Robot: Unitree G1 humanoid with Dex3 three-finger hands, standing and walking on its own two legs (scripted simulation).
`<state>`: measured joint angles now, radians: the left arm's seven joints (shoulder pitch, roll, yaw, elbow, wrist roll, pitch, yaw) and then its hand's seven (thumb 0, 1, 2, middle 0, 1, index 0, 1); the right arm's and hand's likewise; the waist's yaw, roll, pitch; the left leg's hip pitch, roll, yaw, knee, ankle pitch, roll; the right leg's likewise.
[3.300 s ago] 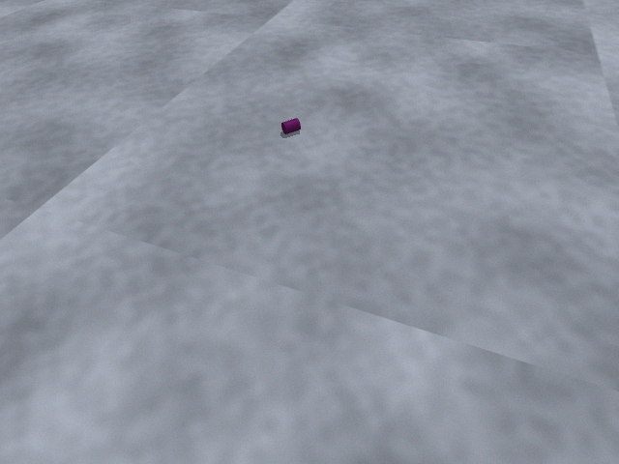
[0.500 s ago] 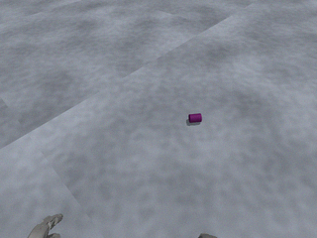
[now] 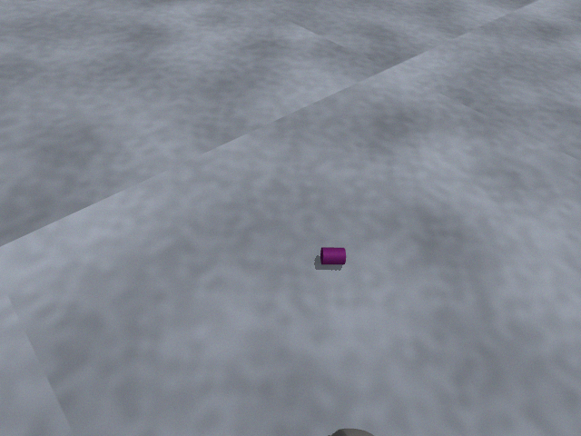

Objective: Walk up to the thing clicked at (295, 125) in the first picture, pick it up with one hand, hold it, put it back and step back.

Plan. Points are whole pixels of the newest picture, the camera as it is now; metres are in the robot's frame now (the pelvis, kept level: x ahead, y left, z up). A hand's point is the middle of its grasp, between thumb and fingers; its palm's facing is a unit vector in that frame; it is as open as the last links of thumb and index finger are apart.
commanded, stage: walk up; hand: left
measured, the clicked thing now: (332, 256) +0.92 -0.18 -0.72
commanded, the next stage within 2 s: none
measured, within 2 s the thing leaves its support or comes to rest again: neither
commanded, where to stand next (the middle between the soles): +0.63 -0.49 m, yaw +7 degrees
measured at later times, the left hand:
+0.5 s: hand (231, 398) +0.21 +0.11 -0.13, palm faces +0.03 -0.93 -0.36, open 7.4 cm
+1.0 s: hand (323, 315) +0.36 -0.04 -0.14, palm faces +0.03 -0.91 -0.41, open 7.4 cm
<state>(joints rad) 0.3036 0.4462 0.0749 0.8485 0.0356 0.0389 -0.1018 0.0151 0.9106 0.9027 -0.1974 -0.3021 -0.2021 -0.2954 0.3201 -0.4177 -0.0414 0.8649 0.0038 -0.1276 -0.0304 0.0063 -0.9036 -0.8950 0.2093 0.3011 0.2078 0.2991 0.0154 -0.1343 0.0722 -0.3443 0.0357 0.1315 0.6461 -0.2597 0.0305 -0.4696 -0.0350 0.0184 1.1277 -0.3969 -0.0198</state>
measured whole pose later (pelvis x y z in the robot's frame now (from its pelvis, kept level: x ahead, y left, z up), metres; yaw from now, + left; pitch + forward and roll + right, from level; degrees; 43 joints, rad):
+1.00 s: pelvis +0.30 -0.35 -0.02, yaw +1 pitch -3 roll +0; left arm 0.29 0.47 0.12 0.83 0.04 0.02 -0.09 0.01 0.91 0.90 -0.20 -0.30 -0.20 -0.30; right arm 0.33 -0.52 -0.09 1.00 -0.01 -0.04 -0.05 0.01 -0.90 -0.90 0.21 0.30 0.21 0.30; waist 0.03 -0.01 0.03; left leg -0.47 0.12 -0.06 1.11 -0.52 0.04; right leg -0.43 -0.07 -0.05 0.85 -0.37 0.01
